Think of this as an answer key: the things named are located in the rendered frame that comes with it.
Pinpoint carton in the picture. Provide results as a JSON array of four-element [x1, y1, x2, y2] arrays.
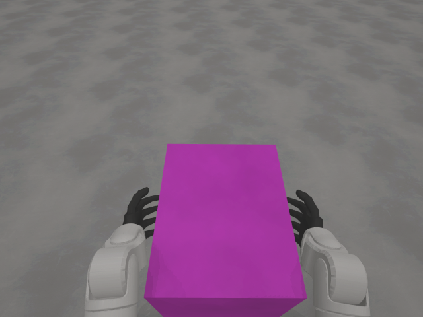
[[144, 144, 307, 317]]

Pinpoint left robot hand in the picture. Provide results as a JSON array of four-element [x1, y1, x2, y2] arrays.
[[122, 187, 159, 239]]

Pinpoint right robot hand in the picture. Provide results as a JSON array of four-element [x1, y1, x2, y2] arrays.
[[287, 190, 323, 247]]

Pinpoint robot left forearm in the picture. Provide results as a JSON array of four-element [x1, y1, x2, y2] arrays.
[[84, 223, 148, 317]]

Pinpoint robot right forearm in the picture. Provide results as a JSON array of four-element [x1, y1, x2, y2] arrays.
[[300, 227, 370, 317]]

